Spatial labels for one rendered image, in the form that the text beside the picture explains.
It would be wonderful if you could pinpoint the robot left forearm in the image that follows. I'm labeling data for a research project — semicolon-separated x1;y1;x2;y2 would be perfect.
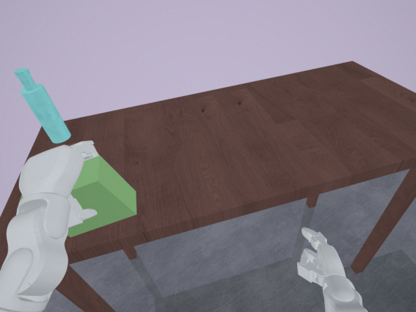
0;192;71;312

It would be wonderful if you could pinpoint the table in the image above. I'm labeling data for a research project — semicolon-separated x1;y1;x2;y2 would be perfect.
0;61;416;312

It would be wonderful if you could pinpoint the robot right hand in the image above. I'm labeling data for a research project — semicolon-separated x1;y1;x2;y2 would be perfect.
297;227;346;287

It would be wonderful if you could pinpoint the sponge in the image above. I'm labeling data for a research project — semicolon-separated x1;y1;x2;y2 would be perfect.
20;156;137;237

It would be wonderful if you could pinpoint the robot left hand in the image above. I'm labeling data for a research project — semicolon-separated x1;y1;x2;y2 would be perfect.
19;140;99;228

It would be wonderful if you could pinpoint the robot right forearm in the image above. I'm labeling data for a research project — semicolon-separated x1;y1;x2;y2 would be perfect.
322;275;368;312

